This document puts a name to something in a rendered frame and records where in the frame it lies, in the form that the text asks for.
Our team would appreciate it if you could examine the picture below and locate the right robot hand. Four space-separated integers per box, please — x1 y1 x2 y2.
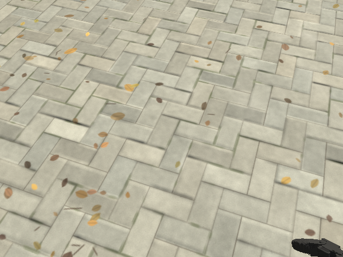
292 238 343 257

